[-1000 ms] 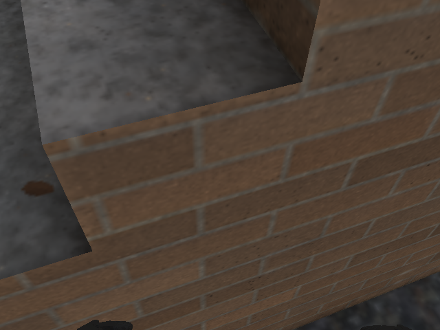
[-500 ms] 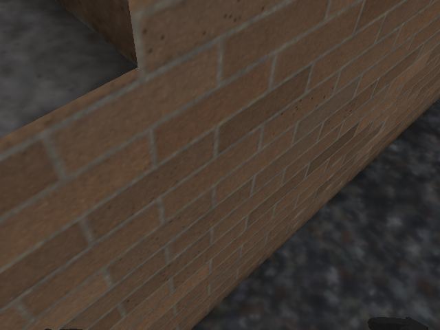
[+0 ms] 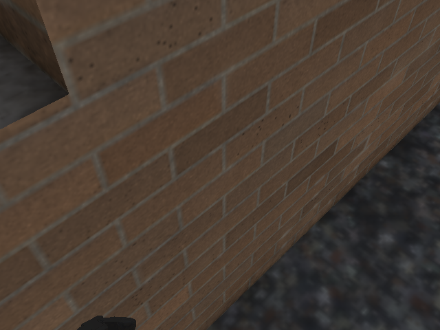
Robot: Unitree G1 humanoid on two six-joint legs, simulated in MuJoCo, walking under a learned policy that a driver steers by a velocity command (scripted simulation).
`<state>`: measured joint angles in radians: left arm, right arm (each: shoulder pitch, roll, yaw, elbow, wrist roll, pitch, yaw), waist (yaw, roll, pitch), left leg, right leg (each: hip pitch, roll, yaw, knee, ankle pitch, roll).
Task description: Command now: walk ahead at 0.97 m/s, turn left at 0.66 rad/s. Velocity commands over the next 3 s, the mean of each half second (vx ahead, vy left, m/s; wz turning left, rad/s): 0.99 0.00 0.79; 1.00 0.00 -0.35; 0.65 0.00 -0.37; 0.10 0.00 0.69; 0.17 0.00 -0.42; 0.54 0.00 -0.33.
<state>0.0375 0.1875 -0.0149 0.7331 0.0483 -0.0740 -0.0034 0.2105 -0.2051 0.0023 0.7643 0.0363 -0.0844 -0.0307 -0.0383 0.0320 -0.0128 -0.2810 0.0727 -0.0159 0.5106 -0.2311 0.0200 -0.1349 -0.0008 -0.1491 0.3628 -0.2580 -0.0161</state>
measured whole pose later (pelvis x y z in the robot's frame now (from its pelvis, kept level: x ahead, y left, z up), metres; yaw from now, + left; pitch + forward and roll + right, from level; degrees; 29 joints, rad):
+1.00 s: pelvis -0.05 +0.03 +0.01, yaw +5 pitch +1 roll +0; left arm 0.09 0.22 0.01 0.94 -0.01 -0.09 -0.02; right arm -0.04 -0.23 0.03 0.87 0.00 -0.12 -0.02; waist 0.04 0.00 -0.03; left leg -0.24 -0.02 0.01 0.27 -0.04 0.00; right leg -0.17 -0.02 0.07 0.35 -0.20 0.03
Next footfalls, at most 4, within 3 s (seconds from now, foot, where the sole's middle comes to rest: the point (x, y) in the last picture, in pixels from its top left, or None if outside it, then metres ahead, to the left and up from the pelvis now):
2.04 right None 0.03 -0.09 -0.78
2.38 left None -0.08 0.10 -0.78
2.82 right None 0.04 -0.18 -0.78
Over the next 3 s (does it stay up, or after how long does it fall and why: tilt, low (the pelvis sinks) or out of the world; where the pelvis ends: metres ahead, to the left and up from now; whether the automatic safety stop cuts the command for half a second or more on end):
stays up -0.01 -0.06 0.00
